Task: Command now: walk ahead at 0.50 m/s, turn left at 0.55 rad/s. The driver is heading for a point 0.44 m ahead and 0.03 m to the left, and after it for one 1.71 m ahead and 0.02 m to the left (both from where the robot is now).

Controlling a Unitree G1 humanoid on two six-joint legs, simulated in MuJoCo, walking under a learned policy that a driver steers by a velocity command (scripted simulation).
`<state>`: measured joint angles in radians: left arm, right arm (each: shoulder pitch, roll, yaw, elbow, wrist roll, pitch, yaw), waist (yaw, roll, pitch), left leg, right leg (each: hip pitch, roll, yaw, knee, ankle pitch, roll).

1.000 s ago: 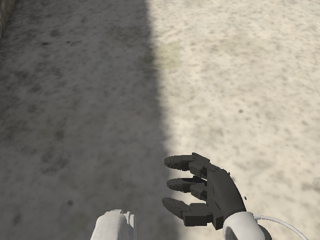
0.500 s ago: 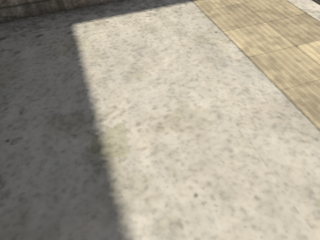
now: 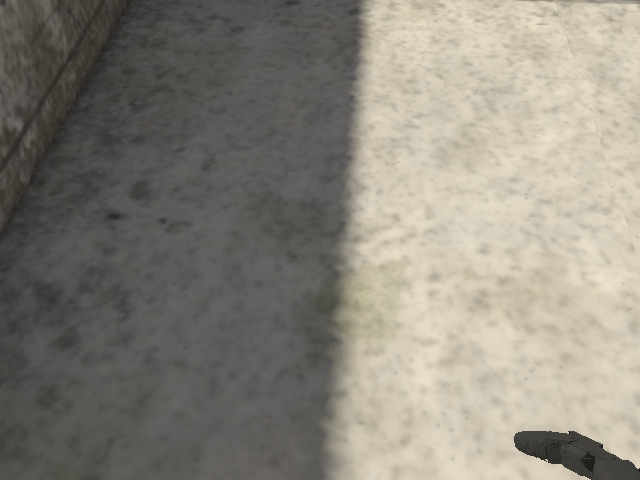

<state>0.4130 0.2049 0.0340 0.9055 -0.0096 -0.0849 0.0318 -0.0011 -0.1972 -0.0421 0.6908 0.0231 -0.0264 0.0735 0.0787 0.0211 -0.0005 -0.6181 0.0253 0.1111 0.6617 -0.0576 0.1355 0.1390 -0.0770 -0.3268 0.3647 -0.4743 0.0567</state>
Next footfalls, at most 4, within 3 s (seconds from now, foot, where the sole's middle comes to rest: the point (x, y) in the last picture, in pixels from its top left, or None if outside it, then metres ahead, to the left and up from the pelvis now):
0.02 left None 0.19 0.09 -0.75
0.46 right None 0.42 -0.06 -0.75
0.86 left None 0.30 0.14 -0.75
1.40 right None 0.46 -0.19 -0.75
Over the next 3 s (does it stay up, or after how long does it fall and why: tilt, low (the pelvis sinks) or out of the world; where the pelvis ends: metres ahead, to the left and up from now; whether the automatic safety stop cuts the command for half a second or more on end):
stays up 1.20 0.02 0.02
